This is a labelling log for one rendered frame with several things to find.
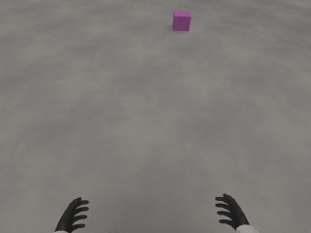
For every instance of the robot left hand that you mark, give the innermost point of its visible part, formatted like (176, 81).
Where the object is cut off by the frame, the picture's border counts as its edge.
(68, 218)

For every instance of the robot right hand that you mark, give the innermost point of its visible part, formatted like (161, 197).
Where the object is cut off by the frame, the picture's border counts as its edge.
(235, 213)

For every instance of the carton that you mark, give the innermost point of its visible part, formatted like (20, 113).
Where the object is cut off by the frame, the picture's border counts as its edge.
(181, 21)

